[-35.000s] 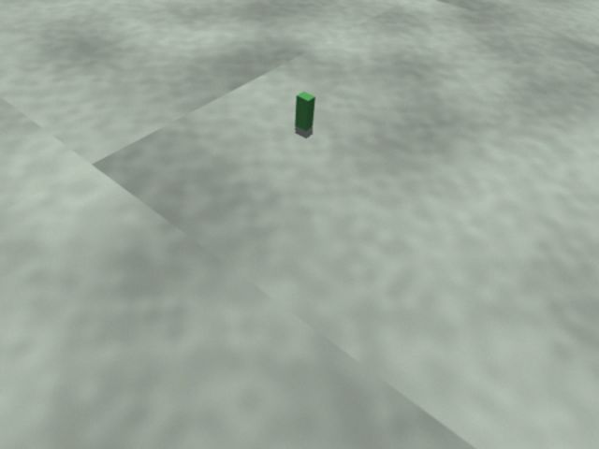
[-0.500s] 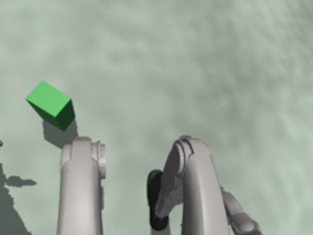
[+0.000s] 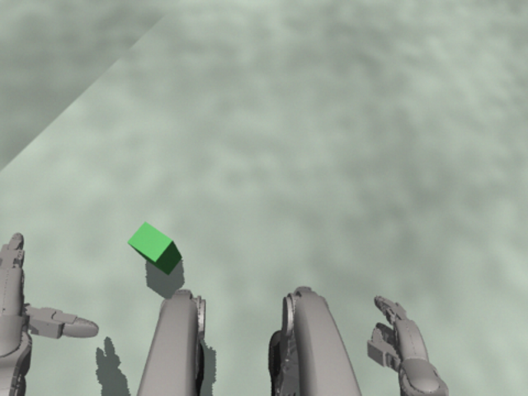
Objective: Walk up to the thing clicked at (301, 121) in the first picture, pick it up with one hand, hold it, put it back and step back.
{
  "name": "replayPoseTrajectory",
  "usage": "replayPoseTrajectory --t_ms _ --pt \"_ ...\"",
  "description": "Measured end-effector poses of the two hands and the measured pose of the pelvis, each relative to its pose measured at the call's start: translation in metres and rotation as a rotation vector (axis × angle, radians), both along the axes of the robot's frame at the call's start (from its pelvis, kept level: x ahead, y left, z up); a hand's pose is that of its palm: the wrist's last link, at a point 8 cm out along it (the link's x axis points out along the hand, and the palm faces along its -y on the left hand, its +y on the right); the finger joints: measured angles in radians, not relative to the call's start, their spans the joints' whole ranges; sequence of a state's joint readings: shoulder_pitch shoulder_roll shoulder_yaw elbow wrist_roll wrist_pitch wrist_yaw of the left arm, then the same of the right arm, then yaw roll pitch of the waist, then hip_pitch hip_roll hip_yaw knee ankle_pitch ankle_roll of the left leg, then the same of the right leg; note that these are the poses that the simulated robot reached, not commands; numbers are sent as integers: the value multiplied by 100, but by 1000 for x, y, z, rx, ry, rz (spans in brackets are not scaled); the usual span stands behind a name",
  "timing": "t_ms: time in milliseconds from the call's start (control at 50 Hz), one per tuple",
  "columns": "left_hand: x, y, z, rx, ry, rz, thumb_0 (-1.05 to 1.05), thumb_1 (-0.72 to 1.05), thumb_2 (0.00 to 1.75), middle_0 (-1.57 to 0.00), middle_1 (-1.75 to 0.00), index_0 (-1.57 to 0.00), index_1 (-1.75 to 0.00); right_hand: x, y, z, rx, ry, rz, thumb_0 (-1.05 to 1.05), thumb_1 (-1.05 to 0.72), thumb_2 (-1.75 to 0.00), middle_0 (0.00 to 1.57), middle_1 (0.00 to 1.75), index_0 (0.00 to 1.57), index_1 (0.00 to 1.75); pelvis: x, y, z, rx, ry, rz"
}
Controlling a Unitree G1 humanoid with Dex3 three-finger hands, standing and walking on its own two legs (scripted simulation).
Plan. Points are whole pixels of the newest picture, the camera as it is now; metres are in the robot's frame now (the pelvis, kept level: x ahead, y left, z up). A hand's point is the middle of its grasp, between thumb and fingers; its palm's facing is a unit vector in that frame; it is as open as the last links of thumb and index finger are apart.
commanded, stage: home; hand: left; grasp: from the side
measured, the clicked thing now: (157, 250) +0.42 +0.22 -0.45
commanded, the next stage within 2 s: none
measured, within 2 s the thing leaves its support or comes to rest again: neither
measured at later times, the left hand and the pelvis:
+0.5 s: hand (42, 314) +0.23 +0.20 +0.10, palm faces +0.13 -0.94 -0.33, open 17.5 cm; pelvis +0.06 +0.01 +0.16, yaw +1 degrees
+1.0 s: hand (39, 337) +0.21 +0.19 +0.12, palm faces +0.14 -0.95 -0.29, open 17.4 cm; pelvis +0.05 +0.00 +0.17, yaw +2 degrees
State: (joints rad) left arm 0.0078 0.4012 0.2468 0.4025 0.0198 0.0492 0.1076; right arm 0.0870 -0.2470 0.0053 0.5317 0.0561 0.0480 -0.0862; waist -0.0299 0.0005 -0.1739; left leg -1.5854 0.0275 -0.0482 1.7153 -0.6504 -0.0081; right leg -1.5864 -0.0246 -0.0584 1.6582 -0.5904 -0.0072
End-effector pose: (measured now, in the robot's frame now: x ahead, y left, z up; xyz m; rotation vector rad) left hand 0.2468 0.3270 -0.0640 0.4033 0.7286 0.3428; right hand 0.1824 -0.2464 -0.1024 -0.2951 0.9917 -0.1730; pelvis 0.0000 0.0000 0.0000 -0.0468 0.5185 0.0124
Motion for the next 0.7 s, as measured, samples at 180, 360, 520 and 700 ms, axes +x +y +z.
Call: replayPoseTrajectory --t_ms 180,360,520,700 --pt "-11 -35 72 -77 58 16 -1 -53 7 -6 -6 -6 -6 15 -4 94 -31 -105 -17 1 -90 -91 21 30 20 31 25 -1 76 4 -108 10" --pt "-24 -66 146 -133 42 -3 -1 -55 5 -6 -5 -6 -5 13 6 163 -27 -182 -59 1 -90 -91 21 30 20 31 45 2 134 6 -241 21" --pt "-37 -85 200 -158 -11 -40 -1 -56 5 -6 -5 -6 -5 19 19 196 1 -273 -72 1 -90 -91 21 30 20 31 58 7 163 10 -329 20" --pt "-50 -89 214 -176 -33 -39 -1 -55 5 -6 -6 -6 -5 33 26 212 18 -343 -25 1 -90 -90 21 30 20 31 57 6 171 17 -375 23"
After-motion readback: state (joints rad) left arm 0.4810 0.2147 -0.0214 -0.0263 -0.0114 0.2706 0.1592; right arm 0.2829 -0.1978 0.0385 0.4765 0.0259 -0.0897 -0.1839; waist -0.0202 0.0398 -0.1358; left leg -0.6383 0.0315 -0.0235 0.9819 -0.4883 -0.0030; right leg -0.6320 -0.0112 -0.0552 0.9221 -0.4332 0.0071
